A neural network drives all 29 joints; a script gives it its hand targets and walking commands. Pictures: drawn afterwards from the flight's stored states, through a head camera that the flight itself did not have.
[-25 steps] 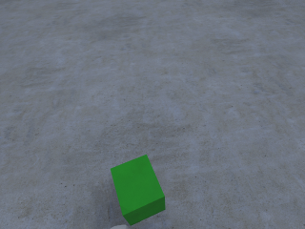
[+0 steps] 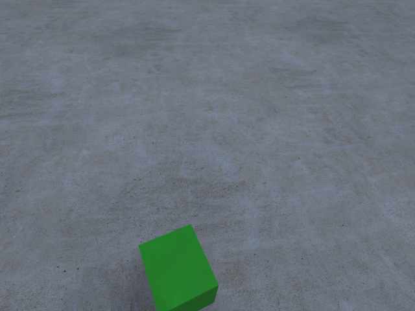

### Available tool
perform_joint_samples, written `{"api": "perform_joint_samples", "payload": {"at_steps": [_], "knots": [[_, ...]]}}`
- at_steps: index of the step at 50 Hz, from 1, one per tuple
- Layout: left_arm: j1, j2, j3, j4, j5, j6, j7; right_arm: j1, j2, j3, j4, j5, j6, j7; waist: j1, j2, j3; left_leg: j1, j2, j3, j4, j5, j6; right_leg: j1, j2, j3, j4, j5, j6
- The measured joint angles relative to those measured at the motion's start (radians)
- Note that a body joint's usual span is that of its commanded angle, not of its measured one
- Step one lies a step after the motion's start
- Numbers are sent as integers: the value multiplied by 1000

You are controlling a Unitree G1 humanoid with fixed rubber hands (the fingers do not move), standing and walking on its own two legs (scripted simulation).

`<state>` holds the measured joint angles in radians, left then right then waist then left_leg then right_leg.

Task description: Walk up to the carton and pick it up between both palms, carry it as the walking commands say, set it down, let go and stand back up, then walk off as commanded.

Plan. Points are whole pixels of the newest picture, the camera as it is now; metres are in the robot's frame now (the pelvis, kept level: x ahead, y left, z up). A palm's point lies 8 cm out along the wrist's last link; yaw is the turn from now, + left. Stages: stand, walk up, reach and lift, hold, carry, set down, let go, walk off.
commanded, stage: walk up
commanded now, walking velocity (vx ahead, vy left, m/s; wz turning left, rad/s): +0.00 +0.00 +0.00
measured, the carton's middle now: (178, 275) +0.39 +0.10 -0.65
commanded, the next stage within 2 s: none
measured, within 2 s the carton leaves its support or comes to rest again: neither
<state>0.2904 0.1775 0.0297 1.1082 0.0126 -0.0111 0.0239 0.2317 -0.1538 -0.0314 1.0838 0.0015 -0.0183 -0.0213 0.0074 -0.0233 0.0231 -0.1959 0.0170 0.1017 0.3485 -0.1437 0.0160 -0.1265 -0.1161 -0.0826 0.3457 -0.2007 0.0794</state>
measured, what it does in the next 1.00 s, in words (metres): steps on the spot, turning left: right foot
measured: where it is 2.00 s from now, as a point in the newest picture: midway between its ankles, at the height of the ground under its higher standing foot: outside the picture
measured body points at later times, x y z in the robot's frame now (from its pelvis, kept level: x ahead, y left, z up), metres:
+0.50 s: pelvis +0.00 -0.02 +0.00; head +0.03 -0.01 +0.45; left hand +0.00 +0.22 -0.16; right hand +0.01 -0.25 -0.16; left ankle +0.03 +0.11 -0.75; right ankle -0.03 -0.16 -0.73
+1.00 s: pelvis -0.02 -0.09 +0.00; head +0.02 -0.12 +0.45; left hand -0.05 +0.18 -0.12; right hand +0.15 -0.32 -0.15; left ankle -0.10 +0.03 -0.67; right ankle +0.02 -0.21 -0.75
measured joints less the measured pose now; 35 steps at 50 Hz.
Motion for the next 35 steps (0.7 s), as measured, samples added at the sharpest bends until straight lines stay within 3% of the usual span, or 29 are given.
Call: {"api": "perform_joint_samples", "payload": {"at_steps": [22,24,26,29,32,35], "knots": [[-13,-26,-20,41,4,2,7,56,0,3,22,-13,0,-11,-7,18,9,11,17,-17,31,-30,-18,23,15,-11,16,-29,-13],[-23,-9,-2,23,2,22,19,49,2,-1,-18,-31,3,-5,-35,15,24,-27,20,-41,63,-32,-20,-35,21,-23,132,-111,-22],[-44,30,19,-2,19,55,18,54,-5,-11,-48,-38,2,-19,-57,19,32,-75,38,-79,85,-24,-29,-160,56,-2,395,-222,-27],[-81,73,35,-62,20,68,5,87,-37,-35,-44,-43,33,-27,-58,20,26,-125,53,-132,88,-4,-48,-282,70,29,576,-191,-30],[-102,74,37,-119,1,50,6,74,-84,-51,-41,-42,64,-12,-55,33,18,-158,55,-178,88,16,-71,-270,68,46,443,-194,-14],[-77,76,30,-147,-3,25,17,39,-119,-65,-71,-42,73,-3,-47,27,2,-209,38,-201,167,-38,-78,-183,54,33,191,-121,-14]]}}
